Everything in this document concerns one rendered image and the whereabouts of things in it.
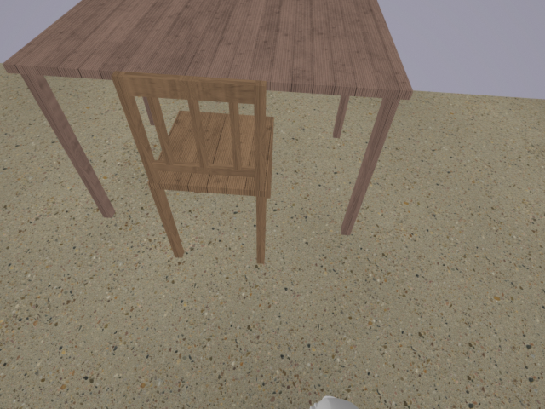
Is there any chair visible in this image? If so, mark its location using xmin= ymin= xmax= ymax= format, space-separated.
xmin=112 ymin=71 xmax=274 ymax=264

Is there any table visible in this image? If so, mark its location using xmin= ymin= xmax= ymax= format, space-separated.
xmin=3 ymin=0 xmax=413 ymax=235

